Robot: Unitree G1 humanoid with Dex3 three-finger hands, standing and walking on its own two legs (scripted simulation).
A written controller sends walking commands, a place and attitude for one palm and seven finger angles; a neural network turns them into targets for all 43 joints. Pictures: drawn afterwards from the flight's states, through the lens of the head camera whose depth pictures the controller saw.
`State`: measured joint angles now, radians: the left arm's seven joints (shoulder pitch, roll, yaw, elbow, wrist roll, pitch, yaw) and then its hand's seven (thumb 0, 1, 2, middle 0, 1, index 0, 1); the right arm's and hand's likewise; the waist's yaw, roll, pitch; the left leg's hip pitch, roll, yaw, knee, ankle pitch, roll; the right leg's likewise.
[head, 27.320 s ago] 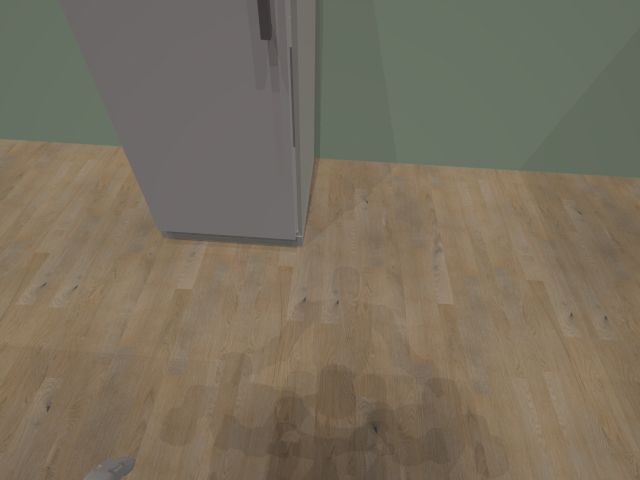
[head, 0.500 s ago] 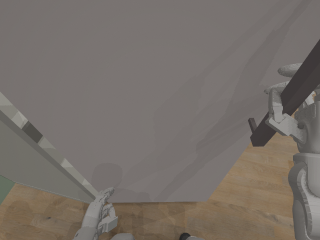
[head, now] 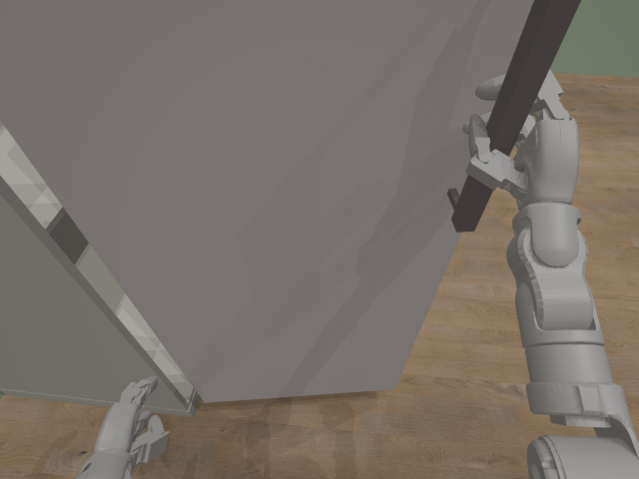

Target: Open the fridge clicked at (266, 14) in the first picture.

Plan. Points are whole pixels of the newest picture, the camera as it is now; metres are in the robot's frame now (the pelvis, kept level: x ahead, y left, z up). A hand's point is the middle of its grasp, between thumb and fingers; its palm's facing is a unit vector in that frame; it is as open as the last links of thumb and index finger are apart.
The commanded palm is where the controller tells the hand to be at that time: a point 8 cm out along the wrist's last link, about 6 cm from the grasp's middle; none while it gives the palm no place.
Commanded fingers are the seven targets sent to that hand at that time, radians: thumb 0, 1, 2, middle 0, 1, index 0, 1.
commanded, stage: stop walking and hold the door back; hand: right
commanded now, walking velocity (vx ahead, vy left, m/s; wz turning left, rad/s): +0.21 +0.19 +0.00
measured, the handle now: (504, 92) +0.43 -0.15 +0.28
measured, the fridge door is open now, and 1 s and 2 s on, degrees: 80 76 77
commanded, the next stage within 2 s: loosen the grip on the handle in 0.76 s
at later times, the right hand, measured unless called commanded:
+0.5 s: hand (477, 142) +0.41 -0.13 +0.23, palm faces +0.07 +0.99 -0.12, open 5.9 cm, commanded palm +0.40 -0.17 +0.22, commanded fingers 0.00 -0.90 -0.90 0.45 1.40 0.45 1.40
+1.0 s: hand (491, 120) +0.42 -0.14 +0.25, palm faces +0.04 +1.00 -0.06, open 7.2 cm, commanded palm +0.38 -0.18 +0.23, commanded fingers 0.00 0.07 -0.43 0.45 1.40 0.45 1.40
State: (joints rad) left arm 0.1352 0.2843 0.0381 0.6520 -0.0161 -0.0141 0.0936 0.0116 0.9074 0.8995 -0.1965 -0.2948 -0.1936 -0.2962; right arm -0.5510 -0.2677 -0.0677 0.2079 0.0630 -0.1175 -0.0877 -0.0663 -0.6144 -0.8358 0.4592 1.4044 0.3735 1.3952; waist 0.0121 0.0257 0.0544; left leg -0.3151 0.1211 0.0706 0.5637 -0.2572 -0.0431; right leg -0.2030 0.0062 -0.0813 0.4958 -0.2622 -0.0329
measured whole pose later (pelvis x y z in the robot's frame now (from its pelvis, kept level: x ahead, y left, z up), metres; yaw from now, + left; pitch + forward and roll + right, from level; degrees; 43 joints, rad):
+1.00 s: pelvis -0.03 +0.00 +0.00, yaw +2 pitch +2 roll -1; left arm 0.21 0.20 -0.01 0.69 0.00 -0.14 0.03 0.01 0.90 0.90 -0.20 -0.30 -0.20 -0.30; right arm -0.89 -0.31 -0.25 0.75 0.07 -0.10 0.08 -0.06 -0.42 -0.72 0.47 1.41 0.38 1.40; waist 0.01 0.00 -0.02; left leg -0.33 0.02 0.02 0.52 -0.23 0.00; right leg -0.32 -0.02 -0.08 0.49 -0.21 -0.01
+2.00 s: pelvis +0.00 -0.01 +0.00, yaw +2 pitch +3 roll +0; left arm 0.27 0.25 -0.03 0.67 -0.04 -0.12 0.07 0.01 0.90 0.90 -0.20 -0.30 -0.20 -0.30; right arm -0.67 -0.42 -0.32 0.56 0.14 -0.15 0.16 -0.01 0.56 -0.20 0.26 1.15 0.25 1.15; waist 0.01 -0.01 -0.06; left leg -0.30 0.02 0.03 0.51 -0.27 -0.01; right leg -0.31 -0.01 -0.06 0.53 -0.27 -0.02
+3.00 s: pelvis -0.01 +0.01 +0.00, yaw +0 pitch +0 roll +1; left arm 0.21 0.26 -0.07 0.63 -0.07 -0.14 0.12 0.01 0.90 0.90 -0.20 -0.30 -0.20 -0.30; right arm -0.33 -0.45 -0.41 0.19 0.28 0.03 0.35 -0.01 0.56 -0.20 0.26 1.15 0.25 1.15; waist -0.06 -0.04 -0.05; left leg -0.24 0.01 0.06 0.53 -0.28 0.01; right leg -0.27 -0.02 -0.02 0.55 -0.27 0.00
